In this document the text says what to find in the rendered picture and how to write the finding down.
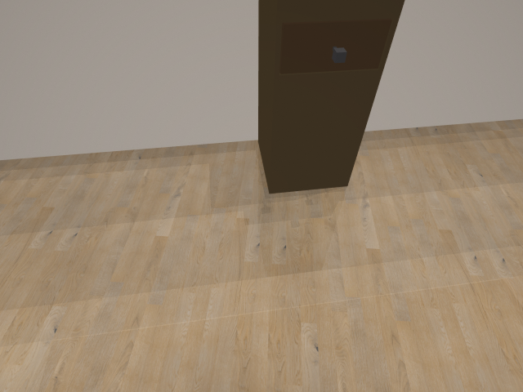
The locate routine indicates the handle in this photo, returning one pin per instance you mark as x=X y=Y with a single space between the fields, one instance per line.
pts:
x=339 y=55

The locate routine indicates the drawer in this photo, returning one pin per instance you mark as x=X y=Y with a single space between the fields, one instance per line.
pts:
x=307 y=47

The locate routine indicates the cabinet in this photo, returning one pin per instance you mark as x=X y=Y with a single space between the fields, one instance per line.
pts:
x=310 y=125

